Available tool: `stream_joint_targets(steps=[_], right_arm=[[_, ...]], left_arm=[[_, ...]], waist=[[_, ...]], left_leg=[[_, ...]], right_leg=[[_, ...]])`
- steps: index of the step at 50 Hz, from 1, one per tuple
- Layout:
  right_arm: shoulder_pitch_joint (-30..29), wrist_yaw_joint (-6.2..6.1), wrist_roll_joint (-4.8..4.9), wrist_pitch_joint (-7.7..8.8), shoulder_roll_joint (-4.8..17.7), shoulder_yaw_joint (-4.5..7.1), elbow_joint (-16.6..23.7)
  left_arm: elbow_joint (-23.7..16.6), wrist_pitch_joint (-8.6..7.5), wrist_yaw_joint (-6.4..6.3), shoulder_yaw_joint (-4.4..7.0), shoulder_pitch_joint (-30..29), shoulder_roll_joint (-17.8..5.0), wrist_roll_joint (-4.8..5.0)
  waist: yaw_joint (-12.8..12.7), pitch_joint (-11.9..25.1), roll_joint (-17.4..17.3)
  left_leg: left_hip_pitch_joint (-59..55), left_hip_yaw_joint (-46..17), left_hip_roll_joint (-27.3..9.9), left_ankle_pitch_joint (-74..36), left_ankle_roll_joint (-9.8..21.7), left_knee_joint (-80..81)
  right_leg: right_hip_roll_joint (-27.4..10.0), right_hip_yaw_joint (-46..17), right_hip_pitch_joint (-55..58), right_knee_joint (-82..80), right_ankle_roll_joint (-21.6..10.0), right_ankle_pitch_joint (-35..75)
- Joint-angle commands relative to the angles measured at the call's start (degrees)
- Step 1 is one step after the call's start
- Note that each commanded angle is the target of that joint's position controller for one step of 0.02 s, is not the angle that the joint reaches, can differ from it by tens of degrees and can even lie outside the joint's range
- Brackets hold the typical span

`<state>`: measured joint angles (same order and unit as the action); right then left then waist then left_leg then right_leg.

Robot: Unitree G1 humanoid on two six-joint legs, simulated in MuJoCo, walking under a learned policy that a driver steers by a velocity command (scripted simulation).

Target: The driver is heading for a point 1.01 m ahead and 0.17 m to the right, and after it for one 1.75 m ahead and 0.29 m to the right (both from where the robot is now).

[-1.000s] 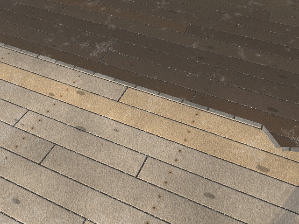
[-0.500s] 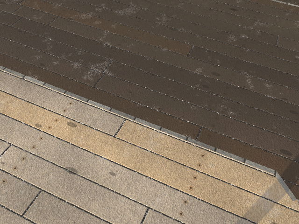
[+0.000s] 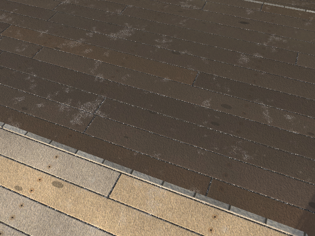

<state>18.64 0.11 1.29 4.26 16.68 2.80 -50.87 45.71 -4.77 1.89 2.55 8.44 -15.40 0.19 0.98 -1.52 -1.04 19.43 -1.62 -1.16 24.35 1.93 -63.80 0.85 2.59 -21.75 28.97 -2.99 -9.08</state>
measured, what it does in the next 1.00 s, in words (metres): walks ahead: left foot, then right foot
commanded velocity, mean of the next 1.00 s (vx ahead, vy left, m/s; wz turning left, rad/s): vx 0.50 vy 0.00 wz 0.00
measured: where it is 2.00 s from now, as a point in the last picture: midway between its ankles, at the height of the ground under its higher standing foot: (164, 121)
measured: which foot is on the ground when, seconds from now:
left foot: up 0.00-0.40, down 0.42-0.98, up 1.00-1.00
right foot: down 0.00-0.44, up 0.46-0.94, down 0.96-1.00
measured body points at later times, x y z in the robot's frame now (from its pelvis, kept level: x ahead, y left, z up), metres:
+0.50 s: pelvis +0.28 +0.06 -0.01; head +0.31 +0.07 +0.44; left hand +0.29 +0.33 -0.15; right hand +0.45 -0.20 -0.10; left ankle +0.36 +0.15 -0.73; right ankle +0.12 -0.09 -0.66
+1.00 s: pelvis +0.56 +0.01 -0.01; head +0.59 +0.00 +0.44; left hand +0.76 +0.26 -0.10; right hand +0.54 -0.26 -0.15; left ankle +0.38 +0.15 -0.70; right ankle +0.67 -0.08 -0.73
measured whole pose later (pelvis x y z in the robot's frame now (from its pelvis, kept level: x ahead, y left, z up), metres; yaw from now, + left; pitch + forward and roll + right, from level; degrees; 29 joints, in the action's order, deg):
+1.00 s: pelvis +0.56 +0.01 -0.01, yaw +0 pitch +2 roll +1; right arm 20.8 -0.5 0.5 2.8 16.1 3.3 -56.4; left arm 46.5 -5.2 2.1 2.9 2.2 -14.7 0.4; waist 3.0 -1.7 -0.3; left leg 4.5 -0.1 -0.5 26.8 0.7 -41.7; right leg -0.5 2.5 -27.7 32.2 -3.5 -6.4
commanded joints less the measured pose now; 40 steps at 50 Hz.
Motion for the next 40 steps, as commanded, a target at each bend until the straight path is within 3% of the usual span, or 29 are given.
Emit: stream_joint_targets(steps=[1,3,7,11,15,18,19,20,21,22,23,24,25,26,27,29,31,34,37,40], right_arm=[[-2.24,-0.2,-0.32,0.98,5.98,1.74,4.75],[-1.11,-0.39,-0.52,-0.15,3.88,1.45,4.22],[-7.84,-0.46,-1.22,-0.45,3.13,1.22,6.3],[-15.62,0.41,-0.84,0.26,1.62,0.47,8.02],[-21.18,1.56,-0.3,0.72,2.2,0.29,10.15],[-20.04,2.27,-0.33,1.12,3.94,0.75,10.4],[-16.79,2.24,-0.41,1.22,5.07,1.31,9.57],[-9.57,1.96,-0.62,1.22,6.93,2.47,7.26],[0.4,1.43,-1.01,1.12,10.19,3.81,4.58],[6.66,1.09,-1.75,0.7,16.28,5.28,3.31],[7.62,1.31,-0.85,0.51,12.18,4.09,2.96],[3.37,1.26,-0.62,0.64,9.36,2.99,3.49],[-1.01,1.15,-0.86,0.67,7.75,2.51,4.5],[-4.51,1.26,-1.24,0.74,6.06,2.0,4.85],[-6.59,1.35,-1.78,1.05,4.42,1.49,5.08],[-7.28,1.49,-1.81,1.53,4.29,1.48,4.6],[-6.16,1.16,-1.6,1.94,5.78,1.85,3.56],[-3.68,0.29,-1.4,1.66,6.79,2.05,2.02],[-1.24,-0.25,-0.93,1.33,7.4,2.06,0.62],[2.28,-0.43,-0.52,0.77,7.9,2.21,-1.44]], left_arm=[[-1.43,-0.5,-0.21,1.5,3.81,-6.03,-0.95],[-0.77,-1.11,-0.17,1.64,3.74,-6.3,-0.5],[1.21,-1.11,-1.12,2.25,6.4,-8.43,-0.27],[3.1,-0.61,-1.78,2.4,9.8,-9.39,0.37],[5.61,0.45,-2.0,2.71,13.53,-9.95,0.88],[6.35,1.36,-2.38,3.21,13.0,-10.84,1.1],[6.23,1.64,-2.49,3.34,11.96,-11.27,1.13],[6.08,2.0,-2.58,3.1,11.06,-10.69,1.06],[5.28,2.11,-2.71,2.15,11.53,-8.56,0.32],[4.0,1.08,-2.17,0.14,18.0,-2.28,-0.26],[4.86,-0.3,-1.88,0.24,16.75,-3.56,0.21],[3.45,-1.27,-1.44,1.62,11.75,-8.53,1.91],[2.49,-1.68,-1.48,1.62,7.95,-8.72,2.36],[2.27,-1.59,-1.77,1.78,6.11,-8.25,1.67],[2.57,-0.98,-2.02,2.12,6.61,-7.78,1.09],[3.38,0.38,-2.11,1.86,8.67,-5.34,0.7],[2.62,1.07,-2.32,1.82,6.77,-4.71,0.34],[0.87,0.91,-2.2,1.75,1.18,-4.24,-0.07],[-0.53,0.38,-1.57,1.17,-4.66,-2.89,0.17],[-2.1,0.08,-0.8,0.79,-9.76,-2.74,0.63]], waist=[[-1.6,3.58,6.43],[-0.31,2.96,6.27],[-1.33,0.33,4.32],[-4.04,-1.32,4.23],[-5.51,-2.94,4.25],[-3.51,-1.82,5.24],[-1.43,0.17,5.88],[2.36,4.51,5.3],[6.05,12.1,2.64],[4.5,20.61,-10.64],[5.55,23.6,-13.55],[5.25,14.91,-9.45],[3.89,9.31,-5.93],[2.3,4.97,-3.31],[0.33,3.3,-4.22],[-1.51,2.9,-4.83],[-1.8,1.47,-3.54],[-0.5,-0.02,-2.21],[1.46,-1.29,-2.26],[3.32,-2.72,-1.92]], left_leg=[[17.02,-2.69,-6.58,-7.24,0.16,-1.55],[15.13,-2.11,-7.09,-9.1,-0.82,1.39],[19.43,-1.6,-7.4,-20.0,-2.72,13.25],[16.09,0.8,-5.01,-29.95,-2.71,26.68],[17.22,0.49,-3.87,-28.44,-1.46,32.64],[14.12,0.87,-2.76,-22.3,0.73,34.98],[8.91,2.29,-1.26,-20.61,1.7,35.69],[-1.15,4.04,0.55,-20.85,3.15,36.84],[-17.31,-0.05,-3.47,-22.17,5.69,34.56],[-40.11,-25.16,-17.95,-14.14,14.81,36.8],[-42.75,-40.07,-21.14,-6.46,17.13,45.65],[-36.22,-33.1,-19.33,-2.75,14.08,46.82],[-28.12,-25.79,-17.18,-5.01,12.17,47.96],[-20.27,-20.35,-14.98,-9.41,11.33,50.02],[-14.95,-16.44,-13.0,-13.4,10.39,51.85],[-10.04,-12.51,-11.65,-17.93,10.88,54.72],[-8.94,-9.49,-11.48,-21.8,11.71,56.57],[-10.78,-5.88,-10.64,-25.18,11.04,57.53],[-11.21,-2.23,-9.01,-24.99,9.55,57.95],[-15.26,-1.93,-10.46,-24.15,9.48,57.06]], right_leg=[[-14.84,-20.11,15.99,-17.42,-9.68,1.37],[-14.0,-16.29,12.67,-20.02,-10.48,5.42],[-13.03,-10.75,13.12,-22.36,-10.33,10.75],[-11.13,-6.13,13.8,-22.86,-8.42,9.99],[-14.24,-6.75,20.88,-20.37,-8.07,10.19],[-16.31,-7.38,25.63,-15.98,-6.66,17.11],[-15.74,-6.66,26.0,-12.13,-5.91,25.13],[-13.24,-4.56,24.54,-3.63,-4.59,32.71],[-10.16,-2.26,16.65,10.05,-2.74,27.15],[-0.99,0.46,-6.86,32.9,1.68,3.96],[2.06,-7.23,-16.11,41.94,1.88,-24.22],[-1.64,-9.03,-21.61,45.98,0.78,-21.99],[-4.76,-7.32,-21.81,44.17,0.13,-16.62],[-6.88,-6.24,-19.95,40.41,0.37,-12.23],[-8.64,-6.66,-16.31,37.17,0.55,-9.06],[-9.36,-6.3,-12.03,34.46,1.43,-6.38],[-9.7,-5.94,-13.94,30.32,2.58,-2.55],[-9.51,-5.62,-17.09,20.15,3.77,6.72],[-7.61,-3.7,-14.6,9.71,3.78,14.53],[-6.34,-3.03,-14.48,4.23,3.4,15.61]])
Velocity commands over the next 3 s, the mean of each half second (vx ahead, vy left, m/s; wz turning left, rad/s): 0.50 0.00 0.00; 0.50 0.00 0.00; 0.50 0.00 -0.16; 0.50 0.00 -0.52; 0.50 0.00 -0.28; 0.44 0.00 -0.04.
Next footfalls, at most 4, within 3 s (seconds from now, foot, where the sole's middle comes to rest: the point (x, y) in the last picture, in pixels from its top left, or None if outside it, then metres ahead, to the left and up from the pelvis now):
0.42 left None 0.40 0.15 -0.77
0.96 right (186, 182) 0.71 -0.09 -0.77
1.48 left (135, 131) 1.01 0.15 -0.77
2.00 right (195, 101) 1.20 -0.18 -0.77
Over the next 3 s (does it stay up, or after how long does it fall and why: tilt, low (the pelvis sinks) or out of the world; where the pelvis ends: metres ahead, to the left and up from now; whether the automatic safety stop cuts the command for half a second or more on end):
stays up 1.60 -0.28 0.00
